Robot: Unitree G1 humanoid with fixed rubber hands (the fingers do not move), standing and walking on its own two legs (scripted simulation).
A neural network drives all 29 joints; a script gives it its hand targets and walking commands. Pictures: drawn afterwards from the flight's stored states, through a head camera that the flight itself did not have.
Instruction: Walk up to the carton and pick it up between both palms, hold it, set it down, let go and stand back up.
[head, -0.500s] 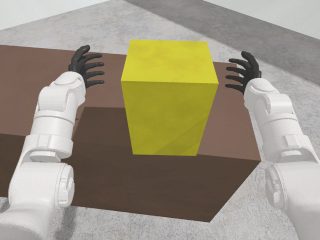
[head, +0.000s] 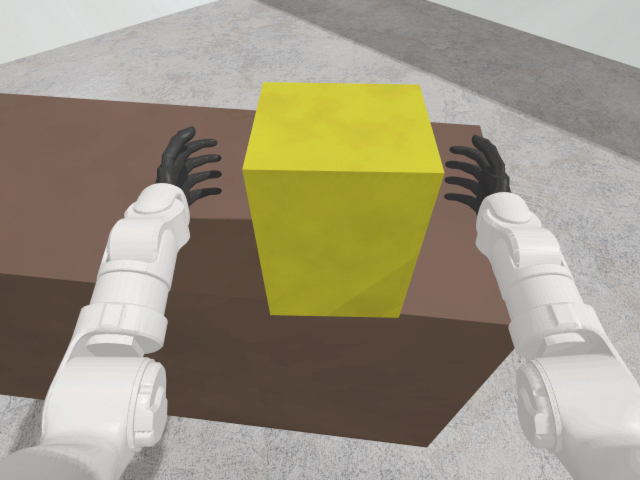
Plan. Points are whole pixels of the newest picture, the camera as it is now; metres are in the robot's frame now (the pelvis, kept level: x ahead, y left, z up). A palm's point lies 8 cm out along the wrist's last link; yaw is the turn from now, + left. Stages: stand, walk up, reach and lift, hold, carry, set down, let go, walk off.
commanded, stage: reach and lift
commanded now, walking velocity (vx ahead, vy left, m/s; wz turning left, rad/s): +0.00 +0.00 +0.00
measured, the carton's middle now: (337, 211) +0.44 +0.01 +0.09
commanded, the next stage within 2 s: none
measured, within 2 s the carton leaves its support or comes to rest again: leaves its support in 1.38 s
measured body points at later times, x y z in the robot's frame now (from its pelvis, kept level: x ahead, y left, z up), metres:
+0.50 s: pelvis -0.01 +0.00 +0.00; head +0.01 +0.00 +0.45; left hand +0.42 +0.17 +0.15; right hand +0.44 -0.14 +0.13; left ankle -0.02 +0.10 -0.75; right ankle -0.01 -0.11 -0.75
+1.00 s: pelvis -0.01 -0.01 +0.00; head +0.01 -0.01 +0.45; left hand +0.42 +0.15 +0.15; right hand +0.44 -0.14 +0.14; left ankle -0.02 +0.10 -0.75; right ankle -0.01 -0.11 -0.75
